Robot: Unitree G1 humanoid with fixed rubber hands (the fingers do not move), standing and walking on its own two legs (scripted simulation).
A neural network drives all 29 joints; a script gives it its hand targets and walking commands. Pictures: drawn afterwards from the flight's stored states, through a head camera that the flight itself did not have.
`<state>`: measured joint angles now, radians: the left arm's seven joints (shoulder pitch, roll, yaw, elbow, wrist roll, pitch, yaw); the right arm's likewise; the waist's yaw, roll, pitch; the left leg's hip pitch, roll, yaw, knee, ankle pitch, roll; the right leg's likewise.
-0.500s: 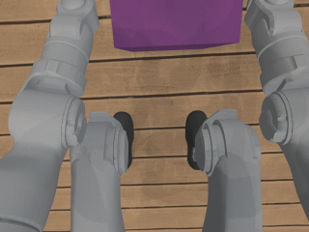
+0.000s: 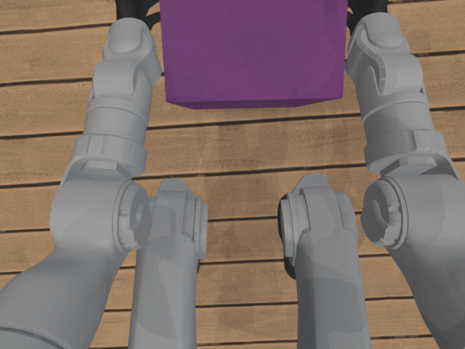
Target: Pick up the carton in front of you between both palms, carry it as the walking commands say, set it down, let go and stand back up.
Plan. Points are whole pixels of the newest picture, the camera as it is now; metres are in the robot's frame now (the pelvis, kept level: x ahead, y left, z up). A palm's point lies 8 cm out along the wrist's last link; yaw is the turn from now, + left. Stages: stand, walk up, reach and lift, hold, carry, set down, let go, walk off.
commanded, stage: reach and lift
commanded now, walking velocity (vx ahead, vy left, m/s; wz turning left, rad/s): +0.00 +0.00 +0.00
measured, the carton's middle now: (247, 39) +0.53 -0.02 -0.19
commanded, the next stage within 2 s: none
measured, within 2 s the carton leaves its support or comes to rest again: neither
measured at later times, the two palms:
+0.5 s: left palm out of the picture +0.49 +0.13 +0.07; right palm out of the picture +0.48 -0.17 +0.07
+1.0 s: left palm out of the picture +0.45 +0.14 +0.23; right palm out of the picture +0.44 -0.16 +0.23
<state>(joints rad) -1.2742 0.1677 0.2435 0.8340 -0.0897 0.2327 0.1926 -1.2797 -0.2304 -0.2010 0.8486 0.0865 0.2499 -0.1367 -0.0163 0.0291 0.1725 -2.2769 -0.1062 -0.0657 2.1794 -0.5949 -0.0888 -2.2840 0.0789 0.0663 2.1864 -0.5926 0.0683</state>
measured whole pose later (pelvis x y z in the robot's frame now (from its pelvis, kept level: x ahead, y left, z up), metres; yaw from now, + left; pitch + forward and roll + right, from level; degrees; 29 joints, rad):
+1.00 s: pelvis +0.04 +0.00 +0.26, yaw -1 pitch +32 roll +0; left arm -0.66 -0.10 0.41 0.63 0.19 0.33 0.07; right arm -0.66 0.07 -0.39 0.63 -0.20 0.35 -0.03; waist -0.01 0.01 -0.24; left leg -1.37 -0.10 -0.12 1.29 -0.47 -0.05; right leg -1.37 0.09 0.12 1.29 -0.46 0.04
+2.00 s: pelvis +0.08 +0.00 +0.40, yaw -1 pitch -3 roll +0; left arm -0.33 -0.16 0.32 0.40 0.30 0.60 -0.01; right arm -0.32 0.17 -0.30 0.39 -0.30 0.62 0.01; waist 0.00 0.00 0.00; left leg -0.19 -0.04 -0.15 0.47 -0.23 -0.02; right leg -0.19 0.04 0.14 0.47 -0.22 0.02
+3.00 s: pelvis +0.09 +0.00 +0.41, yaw -1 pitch -7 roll +0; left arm -0.28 -0.16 0.24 0.25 0.28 0.76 -0.01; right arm -0.27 0.15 -0.23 0.24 -0.27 0.77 0.01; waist 0.00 0.00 0.01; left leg -0.05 -0.04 -0.14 0.37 -0.20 -0.01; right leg -0.05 0.04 0.13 0.36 -0.19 0.01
